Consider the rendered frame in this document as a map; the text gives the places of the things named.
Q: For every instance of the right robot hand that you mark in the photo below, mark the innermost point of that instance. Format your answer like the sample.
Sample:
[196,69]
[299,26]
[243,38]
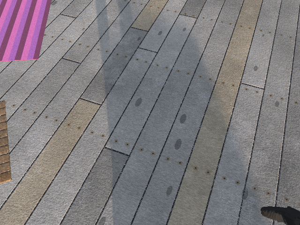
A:
[287,215]

